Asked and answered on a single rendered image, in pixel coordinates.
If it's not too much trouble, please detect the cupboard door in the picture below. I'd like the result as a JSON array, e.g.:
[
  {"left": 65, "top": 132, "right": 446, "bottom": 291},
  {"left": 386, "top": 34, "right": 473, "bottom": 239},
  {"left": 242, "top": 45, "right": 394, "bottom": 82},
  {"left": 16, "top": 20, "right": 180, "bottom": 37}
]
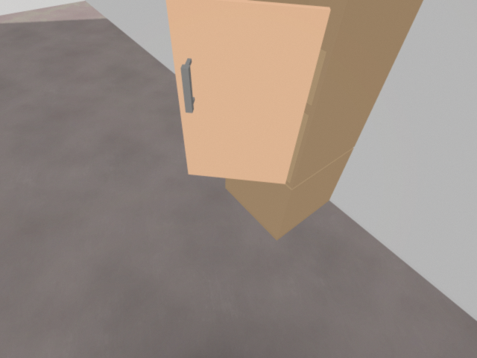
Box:
[{"left": 166, "top": 0, "right": 331, "bottom": 184}]

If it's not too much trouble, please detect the handle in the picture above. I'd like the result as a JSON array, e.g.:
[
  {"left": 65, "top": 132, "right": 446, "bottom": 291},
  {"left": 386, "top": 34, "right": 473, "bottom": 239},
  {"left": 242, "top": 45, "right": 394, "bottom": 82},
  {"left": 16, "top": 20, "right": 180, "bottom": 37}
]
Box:
[{"left": 180, "top": 58, "right": 195, "bottom": 113}]

